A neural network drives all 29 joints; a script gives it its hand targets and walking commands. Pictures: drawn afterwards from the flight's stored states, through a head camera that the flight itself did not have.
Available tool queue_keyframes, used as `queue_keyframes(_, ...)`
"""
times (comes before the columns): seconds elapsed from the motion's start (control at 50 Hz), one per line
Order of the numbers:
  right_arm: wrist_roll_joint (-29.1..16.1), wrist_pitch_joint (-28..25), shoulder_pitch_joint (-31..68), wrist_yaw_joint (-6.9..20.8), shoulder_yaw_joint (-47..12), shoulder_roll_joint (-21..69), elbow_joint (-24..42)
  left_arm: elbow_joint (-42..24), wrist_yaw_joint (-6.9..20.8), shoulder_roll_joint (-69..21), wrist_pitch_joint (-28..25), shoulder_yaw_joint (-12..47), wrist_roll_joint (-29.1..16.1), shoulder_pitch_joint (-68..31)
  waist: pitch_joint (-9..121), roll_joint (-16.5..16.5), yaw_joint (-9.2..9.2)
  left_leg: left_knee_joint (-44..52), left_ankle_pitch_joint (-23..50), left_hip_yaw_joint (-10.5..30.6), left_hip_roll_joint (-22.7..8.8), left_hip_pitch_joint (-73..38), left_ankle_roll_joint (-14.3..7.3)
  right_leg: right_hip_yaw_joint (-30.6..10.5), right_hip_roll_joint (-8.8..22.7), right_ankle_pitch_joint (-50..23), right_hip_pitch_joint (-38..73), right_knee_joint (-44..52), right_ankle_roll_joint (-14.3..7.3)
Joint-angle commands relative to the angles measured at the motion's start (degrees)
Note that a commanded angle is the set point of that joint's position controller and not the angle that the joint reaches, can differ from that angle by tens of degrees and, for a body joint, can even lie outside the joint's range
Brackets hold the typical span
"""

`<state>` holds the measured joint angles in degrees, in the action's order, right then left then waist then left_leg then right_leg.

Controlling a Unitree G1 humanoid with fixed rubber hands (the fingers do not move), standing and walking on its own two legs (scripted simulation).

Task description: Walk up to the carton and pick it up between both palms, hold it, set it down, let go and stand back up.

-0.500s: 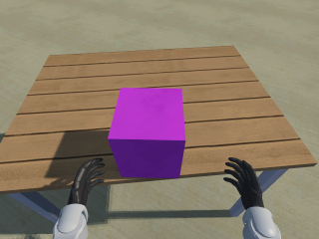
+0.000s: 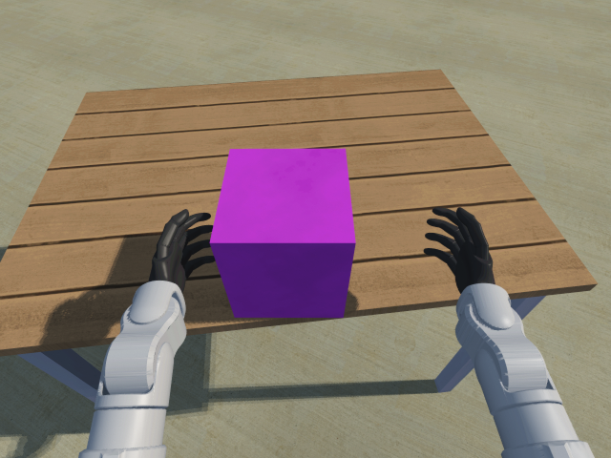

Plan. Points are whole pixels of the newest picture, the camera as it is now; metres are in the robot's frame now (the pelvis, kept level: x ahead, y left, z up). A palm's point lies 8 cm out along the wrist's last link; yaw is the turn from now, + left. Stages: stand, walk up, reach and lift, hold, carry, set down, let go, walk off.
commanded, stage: reach and lift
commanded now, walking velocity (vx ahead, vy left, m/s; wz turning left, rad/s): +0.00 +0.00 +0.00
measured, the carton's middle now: (288, 235) +0.42 +0.08 +0.02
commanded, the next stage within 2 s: none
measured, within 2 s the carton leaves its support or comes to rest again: neither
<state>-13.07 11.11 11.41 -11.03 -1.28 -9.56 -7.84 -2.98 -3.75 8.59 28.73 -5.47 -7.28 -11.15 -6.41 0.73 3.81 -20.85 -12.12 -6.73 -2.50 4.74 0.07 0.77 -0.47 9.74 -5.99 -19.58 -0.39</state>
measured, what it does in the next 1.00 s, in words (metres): stands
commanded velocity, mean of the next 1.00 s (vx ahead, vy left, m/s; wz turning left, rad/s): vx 0.00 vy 0.00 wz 0.00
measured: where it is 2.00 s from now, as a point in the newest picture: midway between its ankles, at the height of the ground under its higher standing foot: outside the picture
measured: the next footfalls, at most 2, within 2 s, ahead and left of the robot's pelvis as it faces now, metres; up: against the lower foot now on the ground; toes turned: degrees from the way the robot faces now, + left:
none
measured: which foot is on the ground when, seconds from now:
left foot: down 0.00-1.00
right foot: down 0.00-1.00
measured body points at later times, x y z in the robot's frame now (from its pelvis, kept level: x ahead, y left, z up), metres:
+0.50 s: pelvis -0.01 -0.01 +0.00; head +0.04 +0.01 +0.44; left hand +0.38 +0.24 +0.12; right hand +0.43 -0.12 +0.12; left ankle +0.00 +0.11 -0.75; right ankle +0.01 -0.11 -0.75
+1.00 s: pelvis +0.01 -0.01 +0.00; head +0.05 +0.01 +0.44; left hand +0.44 +0.24 +0.14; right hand +0.48 -0.11 +0.14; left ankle +0.00 +0.11 -0.75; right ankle +0.01 -0.11 -0.75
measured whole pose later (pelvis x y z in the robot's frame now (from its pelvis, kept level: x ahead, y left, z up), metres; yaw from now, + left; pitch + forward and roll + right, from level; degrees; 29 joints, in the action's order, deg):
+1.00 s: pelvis +0.01 -0.01 +0.00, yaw +3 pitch +6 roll -2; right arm -19.1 11.2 55.2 -11.6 -0.7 -12.0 -53.4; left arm 44.3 -4.7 14.1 20.0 -9.0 -7.1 -52.0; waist 1.0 0.3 2.9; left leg -25.7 -12.9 -3.1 -3.5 18.2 0.7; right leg 4.1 -1.3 9.0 -15.9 -19.3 -0.8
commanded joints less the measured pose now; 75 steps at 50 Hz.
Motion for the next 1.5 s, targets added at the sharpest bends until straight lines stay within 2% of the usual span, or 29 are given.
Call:
queue_keyframes(0.0,-1.3,-0.8,24.2,-0.1,2.1,-5.9,7.6,-8.8,-1.2,4.9,0.2,-4.0,0.8,-20.6,23.3,-2.1,1.14,2.4,15.1,3.6,1.3,-5.1,0.9,-2.1,-2.2,-9.0,3.7,1.9,0.8)
queue_keyframes(0.04,-1.7,-0.4,27.9,-0.4,1.8,-6.1,6.3,-6.9,-1.1,6.0,0.7,-5.2,1.1,-23.8,24.9,-0.9,0.94,2.2,15.7,3.2,1.8,-3.6,0.8,-2.4,-1.7,-11.2,5.1,1.5,1.4)
queue_keyframes(0.12,-2.0,0.1,34.6,-0.2,2.9,-6.6,2.4,-4.2,-1.4,6.4,0.4,-5.7,1.5,-29.5,28.3,-0.7,0.71,2.3,13.9,2.2,1.9,-2.9,0.9,-1.8,-2.0,-9.7,4.7,1.8,1.3)
queue_keyframes(0.18,-2.4,0.9,39.6,-0.6,3.4,-6.9,-3.1,1.8,-1.6,8.1,-0.3,-6.0,1.0,-34.0,27.8,0.2,-0.25,2.1,10.8,2.2,1.9,-0.6,0.3,-1.9,-1.8,-6.5,4.5,1.8,1.4)
queue_keyframes(0.22,-2.9,1.3,43.1,-0.5,3.7,-6.6,-4.3,2.9,-1.8,8.7,-1.1,-5.7,1.0,-37.8,29.3,-1.2,0.61,1.9,10.2,2.4,2.0,0.2,0.0,-1.9,-2.0,-6.4,4.2,1.6,1.8)
queue_keyframes(0.26,-3.0,1.7,46.7,-0.7,4.0,-7.1,-6.1,5.9,-2.1,11.0,-2.1,-5.5,0.3,-42.1,31.8,-0.8,-0.23,1.2,9.2,2.3,2.3,0.7,0.2,-1.9,-1.8,-6.0,3.5,0.9,2.1)
queue_keyframes(0.3,-3.3,1.3,48.7,-1.1,4.5,-6.9,-7.9,6.5,-2.4,11.6,-3.2,-4.9,-0.6,-43.8,35.4,-1.4,-0.33,0.5,11.0,2.6,2.3,1.4,0.2,-1.9,-1.6,-8.4,3.8,0.7,1.7)
queue_keyframes(0.38,-5.6,1.1,51.6,-1.6,4.2,-8.0,-9.4,5.6,-3.1,12.6,-3.8,-3.9,-1.5,-47.0,44.5,-4.2,-0.59,-3.3,21.6,3.1,2.9,-0.9,1.8,-0.8,-2.6,-18.5,4.7,-1.4,1.8)
queue_keyframes(0.44,-7.1,1.1,54.8,-2.2,3.7,-9.8,-10.6,5.8,-2.8,14.3,-2.6,-3.9,-2.1,-49.3,47.7,-5.8,-1.55,-5.4,27.7,3.2,3.2,-2.5,2.8,-0.4,-3.0,-25.0,5.0,-2.4,2.0)
queue_keyframes(0.46,-7.5,1.4,54.9,-2.4,2.8,-9.8,-11.3,6.5,-2.7,14.6,-2.0,-4.5,-1.7,-49.2,48.6,-5.0,-0.91,-5.6,29.0,3.2,3.4,-2.3,2.9,-0.5,-3.0,-27.4,5.9,-2.7,2.2)
queue_keyframes(0.48,-7.8,1.5,56.0,-2.8,3.0,-10.6,-11.2,6.9,-2.5,16.1,-1.4,-4.6,-2.2,-50.0,49.3,-4.4,-1.43,-5.8,29.2,3.4,3.3,-1.5,3.1,-0.3,-3.2,-28.9,6.5,-2.9,2.4)
queue_keyframes(0.58,-8.6,2.3,61.0,-3.6,1.6,-11.2,-15.9,13.2,-1.3,16.3,0.3,-5.2,-2.4,-54.1,45.0,-2.6,-1.95,-4.9,28.0,3.8,3.1,-0.4,2.9,0.3,-3.4,-26.7,7.4,-2.3,3.0)
queue_keyframes(0.6,-8.5,2.2,62.8,-3.7,2.3,-11.7,-16.8,13.1,-1.2,16.8,0.1,-5.1,-2.6,-56.5,45.7,-3.5,-2.31,-5.4,28.6,3.9,3.1,-1.3,3.1,0.6,-3.4,-26.2,6.1,-2.6,3.0)
queue_keyframes(0.62,-8.5,2.2,63.2,-3.6,1.8,-11.5,-17.5,15.2,-1.1,16.4,0.1,-5.1,-2.6,-56.6,45.7,-2.8,-1.46,-5.4,29.5,4.0,2.5,-1.9,3.2,1.0,-3.6,-25.9,5.4,-2.2,2.9)
queue_keyframes(0.64,-9.1,2.2,64.2,-3.6,1.5,-11.1,-18.5,16.1,-1.2,15.6,-0.1,-5.1,-2.7,-58.0,45.1,-2.7,-2.00,-5.5,29.4,4.4,2.5,-2.4,3.4,1.2,-3.7,-24.8,5.4,-1.9,2.5)
queue_keyframes(0.66,-9.5,2.3,65.8,-3.4,1.5,-11.6,-19.9,17.7,-1.2,15.9,-0.2,-4.9,-2.7,-59.3,44.5,-3.4,-1.41,-5.7,29.8,4.3,2.5,-3.4,3.5,1.3,-4.0,-23.7,4.3,-1.6,2.5)
queue_keyframes(0.68,-8.8,2.3,66.4,-3.1,2.1,-12.0,-21.8,19.1,-1.3,16.5,-0.5,-5.0,-2.7,-60.5,44.6,-3.9,-2.25,-5.7,29.9,4.6,2.1,-3.7,3.8,1.4,-3.8,-23.0,3.3,-1.3,2.4)
queue_keyframes(0.76,-8.9,2.2,70.7,-2.0,1.8,-12.7,-29.5,28.3,-1.4,16.0,-2.4,-4.1,-2.4,-65.1,41.6,-3.8,-0.99,-5.4,26.9,4.9,1.9,-2.5,3.6,1.8,-3.8,-17.9,1.4,-0.3,1.8)
queue_keyframes(0.78,-9.0,2.1,70.5,-1.5,1.5,-11.9,-31.5,30.0,-1.4,15.0,-3.3,-3.4,-1.9,-65.5,41.6,-4.5,-0.60,-5.4,26.7,5.2,1.9,-3.1,3.5,1.4,-3.7,-17.5,0.5,-0.2,1.7)
queue_keyframes(0.82,-8.1,1.3,70.8,-1.0,2.0,-12.0,-35.0,33.8,-1.5,15.0,-5.3,-3.5,-1.6,-67.0,41.3,-4.2,-1.15,-5.5,27.2,5.2,1.8,-2.7,3.9,1.5,-3.5,-17.0,0.3,-0.2,1.4)
queue_keyframes(0.92,-5.6,-2.8,69.8,-0.4,1.5,-9.4,-35.1,37.7,-1.0,14.9,-11.7,-4.9,0.5,-65.4,45.6,-2.6,-0.40,-5.9,29.7,4.4,2.9,0.0,3.4,1.0,-3.3,-24.8,4.7,-1.7,2.0)
queue_keyframes(0.96,-4.0,-4.5,68.2,-0.4,3.0,-8.5,-37.7,39.5,-0.7,14.1,-14.5,-5.3,1.6,-65.7,45.1,-3.0,-1.65,-5.7,29.2,4.2,3.1,1.8,3.6,1.4,-3.1,-25.9,5.0,-2.3,2.0)
queue_keyframes(1.02,-1.3,-7.4,66.8,-0.4,4.4,-7.1,-37.8,41.3,-0.6,13.3,-19.3,-5.9,3.4,-66.0,45.9,-3.3,-1.42,-5.5,28.4,3.9,3.2,3.3,3.3,0.8,-2.7,-25.5,5.5,-2.8,1.7)
queue_keyframes(1.1,2.1,-11.0,66.3,-0.2,7.2,-5.3,-37.0,42.4,-0.9,11.5,-24.7,-5.6,4.8,-67.3,50.2,-4.5,-2.16,-6.4,30.7,3.6,2.9,2.6,3.9,1.2,-2.8,-25.2,3.3,-3.0,1.2)
queue_keyframes(1.22,4.8,-16.3,66.4,0.4,8.5,-3.9,-34.8,45.2,-1.7,9.9,-31.6,-5.1,5.0,-68.4,60.6,-5.1,-0.81,-9.3,36.5,3.2,2.3,2.7,4.9,1.8,-3.2,-27.6,0.2,-5.1,1.2)
queue_keyframes(1.28,6.5,-18.9,64.8,0.9,9.3,-3.4,-36.9,48.9,-1.6,8.9,-35.2,-4.8,5.2,-67.3,62.5,-5.3,-0.95,-10.4,37.4,3.2,2.0,3.6,5.3,1.9,-3.1,-27.4,-1.7,-5.7,1.1)
queue_keyframes(1.34,7.4,-21.2,63.7,1.4,9.2,-3.0,-41.3,54.8,-1.1,8.0,-38.3,-5.3,6.0,-65.8,62.0,-4.6,-0.44,-10.7,35.8,3.0,1.6,7.0,5.0,1.7,-2.5,-27.5,-2.5,-6.8,1.0)
queue_keyframes(1.4,8.6,-23.1,63.8,1.4,8.5,-2.0,-43.9,60.7,-0.2,8.6,-41.4,-6.5,6.2,-64.9,59.4,-1.1,0.20,-9.8,31.7,2.7,1.7,12.7,4.0,0.8,-1.6,-27.7,0.1,-7.7,1.4)
queue_keyframes(1.48,9.8,-24.6,66.1,1.9,8.7,-1.3,-46.9,63.6,0.1,7.8,-44.1,-6.7,5.8,-67.3,57.0,0.2,-0.08,-8.6,26.0,3.0,1.7,17.1,3.8,-0.4,-0.8,-23.4,0.5,-8.7,1.3)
